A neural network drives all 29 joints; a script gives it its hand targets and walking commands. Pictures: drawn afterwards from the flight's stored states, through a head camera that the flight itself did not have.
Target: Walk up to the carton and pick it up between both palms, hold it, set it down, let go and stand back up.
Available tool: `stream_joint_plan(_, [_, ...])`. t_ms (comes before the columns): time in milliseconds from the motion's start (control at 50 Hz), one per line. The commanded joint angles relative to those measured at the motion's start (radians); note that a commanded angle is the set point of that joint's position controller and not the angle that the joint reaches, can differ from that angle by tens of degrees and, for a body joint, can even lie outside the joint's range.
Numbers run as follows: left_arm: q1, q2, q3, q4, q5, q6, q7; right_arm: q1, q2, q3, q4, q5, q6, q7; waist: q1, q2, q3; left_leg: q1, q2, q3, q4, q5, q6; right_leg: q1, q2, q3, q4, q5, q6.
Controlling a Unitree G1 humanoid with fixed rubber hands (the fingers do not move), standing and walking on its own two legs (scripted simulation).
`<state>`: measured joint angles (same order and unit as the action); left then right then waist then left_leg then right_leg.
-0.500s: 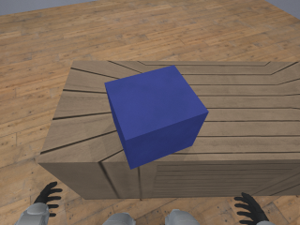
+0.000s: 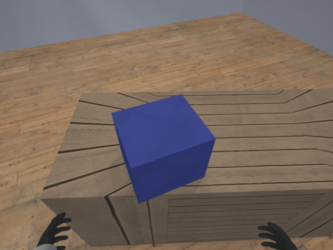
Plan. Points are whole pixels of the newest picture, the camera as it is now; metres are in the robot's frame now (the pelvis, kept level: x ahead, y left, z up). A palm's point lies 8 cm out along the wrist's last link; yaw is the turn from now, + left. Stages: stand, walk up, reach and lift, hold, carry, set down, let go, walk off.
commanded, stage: reach and lift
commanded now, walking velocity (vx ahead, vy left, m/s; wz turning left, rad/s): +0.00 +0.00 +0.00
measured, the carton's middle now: (160, 147) +0.44 +0.03 -0.04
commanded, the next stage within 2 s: none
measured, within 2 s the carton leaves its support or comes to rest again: neither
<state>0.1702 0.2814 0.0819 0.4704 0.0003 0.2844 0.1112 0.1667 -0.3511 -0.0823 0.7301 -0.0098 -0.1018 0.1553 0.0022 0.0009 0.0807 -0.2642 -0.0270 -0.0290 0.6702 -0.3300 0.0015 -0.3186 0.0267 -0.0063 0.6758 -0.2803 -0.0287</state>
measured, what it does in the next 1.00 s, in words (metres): stands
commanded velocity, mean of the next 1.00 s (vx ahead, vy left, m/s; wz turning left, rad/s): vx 0.00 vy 0.00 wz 0.00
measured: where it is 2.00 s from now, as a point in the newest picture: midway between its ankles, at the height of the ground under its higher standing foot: outside the picture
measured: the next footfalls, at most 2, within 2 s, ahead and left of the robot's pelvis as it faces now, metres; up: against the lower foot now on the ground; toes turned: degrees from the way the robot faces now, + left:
none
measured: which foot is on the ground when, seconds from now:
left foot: down 0.00-1.00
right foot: down 0.00-1.00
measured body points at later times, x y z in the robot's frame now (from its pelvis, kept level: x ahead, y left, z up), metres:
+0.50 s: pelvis +0.03 +0.00 +0.01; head +0.04 +0.00 +0.46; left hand +0.20 +0.25 -0.05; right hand +0.20 -0.27 -0.06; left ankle +0.03 +0.12 -0.72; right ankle +0.06 -0.09 -0.72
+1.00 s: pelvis +0.04 +0.00 +0.01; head +0.04 -0.01 +0.46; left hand +0.21 +0.21 -0.02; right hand +0.22 -0.28 -0.03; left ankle +0.03 +0.12 -0.72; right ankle +0.06 -0.09 -0.72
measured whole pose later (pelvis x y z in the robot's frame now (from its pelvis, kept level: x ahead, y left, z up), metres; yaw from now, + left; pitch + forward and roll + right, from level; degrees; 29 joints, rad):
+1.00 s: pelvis +0.04 +0.00 +0.01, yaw +0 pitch +1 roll +1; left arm 0.34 0.07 -0.01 0.30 0.00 -0.17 0.27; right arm 0.17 -0.44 0.06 0.77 0.35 -0.48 0.31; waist 0.00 0.00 -0.03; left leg -0.26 -0.02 -0.03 0.52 -0.29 -0.01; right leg -0.32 0.03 -0.01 0.55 -0.25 -0.04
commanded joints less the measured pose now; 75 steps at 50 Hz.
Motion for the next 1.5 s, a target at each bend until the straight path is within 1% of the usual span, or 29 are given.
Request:
stream_joint_plan(0, [-0.13, 0.03, 0.017, -0.219, -0.053, -0.108, 0.048, -0.122, -0.225, -0.056, -0.204, 0.105, -0.082, 0.026, 0.045, -0.011, -0.154, -0.338, 0.112, 0.058, -0.319, -0.202, 0.042, 0.36, -0.009, 0.015, -0.128, -0.027, 0.009])
stream_joint_plan(60, [-0.105, 0.013, 0.007, -0.229, -0.055, -0.138, 0.055, -0.109, -0.228, -0.05, -0.195, 0.127, -0.098, 0.035, 0.051, -0.025, -0.159, -0.283, 0.101, 0.057, -0.319, -0.152, 0.028, 0.316, -0.018, 0.018, -0.156, -0.016, 0.003])
stream_joint_plan(140, [-0.06, -0.015, -0.006, -0.231, -0.062, -0.174, 0.069, -0.102, -0.242, -0.033, -0.179, 0.166, -0.119, 0.051, 0.078, -0.059, -0.157, -0.159, 0.078, 0.06, -0.307, -0.046, -0.001, 0.207, -0.034, 0.017, -0.207, 0.008, -0.012])
stream_joint_plan(220, [-0.024, -0.046, -0.009, -0.237, -0.051, -0.222, 0.082, -0.095, -0.261, -0.011, -0.16, 0.208, -0.15, 0.063, 0.1, -0.057, -0.18, -0.108, 0.073, 0.061, -0.312, 0.026, -0.007, 0.197, -0.024, 0.012, -0.219, 0.066, -0.021])
stream_joint_plan(260, [-0.013, -0.058, -0.013, -0.238, -0.048, -0.244, 0.086, -0.092, -0.269, -0.003, -0.16, 0.224, -0.166, 0.065, 0.102, -0.065, -0.183, -0.084, 0.067, 0.063, -0.309, 0.049, -0.01, 0.187, -0.022, 0.015, -0.23, 0.071, -0.023])
stream_joint_plan(380, [0.017, -0.104, -0.038, -0.301, -0.059, -0.321, 0.108, -0.102, -0.305, 0.01, -0.148, 0.279, -0.226, 0.082, 0.111, -0.049, -0.242, -0.019, 0.066, 0.055, -0.293, 0.165, -0.026, 0.176, 0.001, 0.005, -0.23, 0.141, -0.036])
stream_joint_plan(480, [0.074, -0.142, -0.051, -0.322, -0.059, -0.378, 0.122, -0.085, -0.34, 0.024, -0.131, 0.324, -0.29, 0.096, 0.109, -0.069, -0.268, 0.038, 0.057, 0.05, -0.264, 0.295, -0.04, 0.172, 0.022, 0.001, -0.238, 0.207, -0.046])
stream_joint_plan(520, [0.098, -0.157, -0.057, -0.339, -0.058, -0.399, 0.127, -0.081, -0.358, 0.033, -0.118, 0.345, -0.313, 0.105, 0.107, -0.066, -0.271, 0.057, 0.058, 0.045, -0.258, 0.335, -0.047, 0.175, 0.028, -0.003, -0.244, 0.223, -0.052])
stream_joint_plan(560, [0.114, -0.173, -0.053, -0.334, -0.051, -0.418, 0.131, -0.081, -0.37, 0.041, -0.109, 0.36, -0.337, 0.113, 0.111, -0.076, -0.273, 0.066, 0.054, 0.044, -0.248, 0.374, -0.051, 0.17, 0.036, -0.002, -0.245, 0.239, -0.055])
stream_joint_plan(620, [0.14, -0.199, -0.063, -0.369, -0.047, -0.447, 0.139, -0.079, -0.39, 0.054, -0.103, 0.39, -0.372, 0.129, 0.119, -0.069, -0.283, 0.082, 0.053, 0.037, -0.235, 0.42, -0.061, 0.167, 0.046, -0.003, -0.246, 0.252, -0.065])
stream_joint_plan(700, [0.159, -0.228, -0.076, -0.384, -0.041, -0.475, 0.15, -0.09, -0.412, 0.064, -0.094, 0.425, -0.409, 0.149, 0.124, -0.08, -0.29, 0.084, 0.054, 0.033, -0.223, 0.417, -0.065, 0.151, 0.053, -0.004, -0.242, 0.246, -0.072])
stream_joint_plan(780, [0.154, -0.254, -0.1, -0.405, -0.044, -0.502, 0.162, -0.101, -0.426, 0.075, -0.089, 0.456, -0.438, 0.167, 0.125, -0.092, -0.284, 0.064, 0.057, 0.034, -0.221, 0.366, -0.061, 0.136, 0.058, -0.004, -0.233, 0.218, -0.074])
stream_joint_plan(840, [0.134, -0.266, -0.106, -0.416, -0.043, -0.524, 0.172, -0.116, -0.43, 0.09, -0.1, 0.478, -0.454, 0.177, 0.135, -0.101, -0.283, 0.035, 0.056, 0.038, -0.219, 0.325, -0.056, 0.127, 0.055, 0.005, -0.226, 0.189, -0.074])
stream_joint_plan(880, [0.118, -0.272, -0.115, -0.412, -0.041, -0.53, 0.179, -0.129, -0.434, 0.097, -0.087, 0.49, -0.458, 0.184, 0.136, -0.092, -0.269, 0.012, 0.059, 0.038, -0.225, 0.273, -0.053, 0.119, 0.057, 0.008, -0.221, 0.159, -0.075])
stream_joint_plan(920, [0.085, -0.279, -0.117, -0.423, -0.042, -0.538, 0.187, -0.147, -0.435, 0.107, -0.094, 0.5, -0.461, 0.188, 0.144, -0.098, -0.267, -0.019, 0.055, 0.042, -0.23, 0.232, -0.048, 0.122, 0.056, 0.015, -0.215, 0.129, -0.075])
stream_joint_plan(960, [0.062, -0.285, -0.122, -0.411, -0.047, -0.535, 0.192, -0.166, -0.44, 0.111, -0.097, 0.51, -0.457, 0.191, 0.146, -0.102, -0.246, -0.05, 0.058, 0.041, -0.244, 0.168, -0.042, 0.119, 0.057, 0.017, -0.213, 0.089, -0.074])
stream_joint_plan(1020, [0.026, -0.289, -0.127, -0.414, -0.057, -0.539, 0.199, -0.196, -0.44, 0.119, -0.115, 0.519, -0.454, 0.194, 0.156, -0.118, -0.228, -0.102, 0.053, 0.052, -0.249, 0.122, -0.037, 0.12, 0.05, 0.028, -0.212, 0.042, -0.072])
stream_joint_plan(1060, [0.01, -0.29, -0.121, -0.414, -0.062, -0.542, 0.202, -0.206, -0.44, 0.128, -0.137, 0.527, -0.454, 0.192, 0.163, -0.128, -0.226, -0.12, 0.047, 0.061, -0.242, 0.128, -0.038, 0.128, 0.047, 0.035, -0.212, 0.04, -0.07])
stream_joint_plan(1100, [-0.012, -0.286, -0.123, -0.426, -0.076, -0.543, 0.204, -0.218, -0.438, 0.133, -0.153, 0.534, -0.456, 0.188, 0.162, -0.138, -0.229, -0.131, 0.04, 0.067, -0.234, 0.118, -0.037, 0.126, 0.042, 0.041, -0.216, 0.017, -0.067])
stream_joint_plan(1160, [-0.038, -0.284, -0.118, -0.422, -0.095, -0.539, 0.204, -0.241, -0.436, 0.135, -0.181, 0.537, -0.449, 0.181, 0.164, -0.17, -0.226, -0.169, 0.032, 0.071, -0.232, 0.09, -0.034, 0.149, 0.028, 0.063, -0.221, -0.01, -0.057])
stream_joint_plan(1200, [-0.056, -0.274, -0.104, -0.415, -0.097, -0.527, 0.203, -0.266, -0.43, 0.143, -0.195, 0.539, -0.441, 0.173, 0.174, -0.174, -0.235, -0.181, 0.027, 0.077, -0.23, 0.107, -0.033, 0.168, 0.022, 0.074, -0.221, 0.005, -0.053])
stream_joint_plan(1220, [-0.055, -0.271, -0.095, -0.405, -0.098, -0.521, 0.201, -0.267, -0.434, 0.143, -0.198, 0.538, -0.437, 0.168, 0.171, -0.189, -0.229, -0.191, 0.025, 0.079, -0.232, 0.103, -0.031, 0.179, 0.019, 0.08, -0.226, 0.005, -0.048])
stream_joint_plan(1300, [-0.089, -0.251, -0.057, -0.389, -0.102, -0.493, 0.197, -0.311, -0.421, 0.159, -0.228, 0.538, -0.411, 0.149, 0.186, -0.219, -0.238, -0.226, 0.017, 0.09, -0.236, 0.102, -0.025, 0.224, 0.004, 0.109, -0.227, 0.031, -0.035])
stream_joint_plan(1320, [-0.092, -0.25, -0.048, -0.385, -0.1, -0.484, 0.196, -0.319, -0.42, 0.166, -0.232, 0.541, -0.403, 0.144, 0.193, -0.215, -0.24, -0.228, 0.015, 0.092, -0.239, 0.113, -0.026, 0.237, 0.002, 0.113, -0.227, 0.046, -0.036])
stream_joint_plan(1380, [-0.107, -0.239, -0.029, -0.408, -0.1, -0.464, 0.194, -0.35, -0.425, 0.166, -0.247, 0.541, -0.386, 0.129, 0.191, -0.226, -0.267, -0.224, 0.014, 0.094, -0.236, 0.16, -0.028, 0.273, 0.005, 0.117, -0.22, 0.124, -0.031])
stream_joint_plan(1420, [-0.116, -0.238, -0.022, -0.426, -0.1, -0.451, 0.192, -0.361, -0.428, 0.166, -0.244, 0.543, -0.374, 0.121, 0.191, -0.22, -0.285, -0.212, 0.013, 0.092, -0.233, 0.198, -0.032, 0.286, 0.011, 0.116, -0.217, 0.167, -0.032])
stream_joint_plan(1440, [-0.117, -0.238, -0.012, -0.432, -0.094, -0.446, 0.192, -0.369, -0.42, 0.176, -0.243, 0.547, -0.37, 0.118, 0.199, -0.218, -0.294, -0.208, 0.013, 0.091, -0.232, 0.223, -0.033, 0.299, 0.013, 0.117, -0.214, 0.197, -0.034])
stream_joint_plan(1460, [-0.127, -0.236, -0.01, -0.448, -0.09, -0.441, 0.192, -0.378, -0.423, 0.176, -0.241, 0.549, -0.365, 0.115, 0.196, -0.203, -0.308, -0.197, 0.014, 0.091, -0.229, 0.247, -0.037, 0.307, 0.017, 0.112, -0.209, 0.224, -0.037])
stream_joint_plan(1480, [-0.126, -0.234, -0.006, -0.464, -0.088, -0.436, 0.191, -0.382, -0.424, 0.173, -0.239, 0.546, -0.363, 0.111, 0.195, -0.206, -0.311, -0.191, 0.013, 0.089, -0.229, 0.258, -0.037, 0.311, 0.02, 0.112, -0.211, 0.236, -0.036])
